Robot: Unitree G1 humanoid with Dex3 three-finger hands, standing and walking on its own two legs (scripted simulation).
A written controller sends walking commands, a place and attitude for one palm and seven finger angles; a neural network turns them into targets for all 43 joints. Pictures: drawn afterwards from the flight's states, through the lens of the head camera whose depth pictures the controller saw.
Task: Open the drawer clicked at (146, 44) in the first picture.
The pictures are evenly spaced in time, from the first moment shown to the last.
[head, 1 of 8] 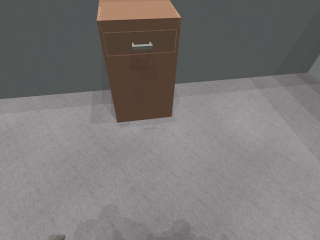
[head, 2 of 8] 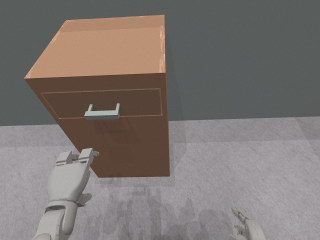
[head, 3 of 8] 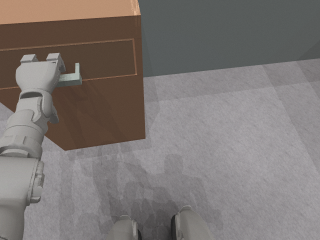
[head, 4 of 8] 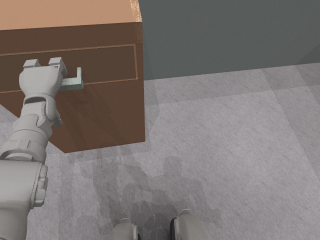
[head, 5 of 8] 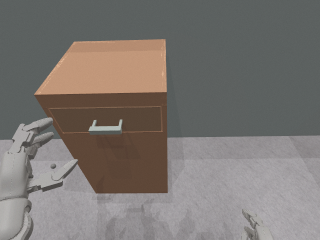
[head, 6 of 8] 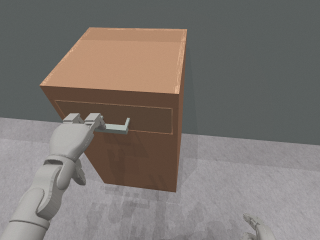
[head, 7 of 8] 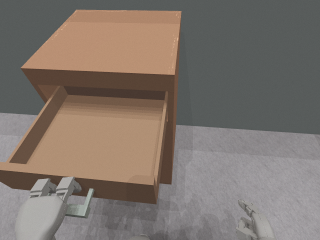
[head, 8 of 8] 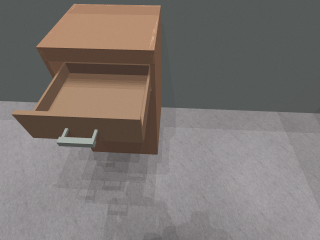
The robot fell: no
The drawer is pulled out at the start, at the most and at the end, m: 0.00 0.30 0.30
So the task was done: yes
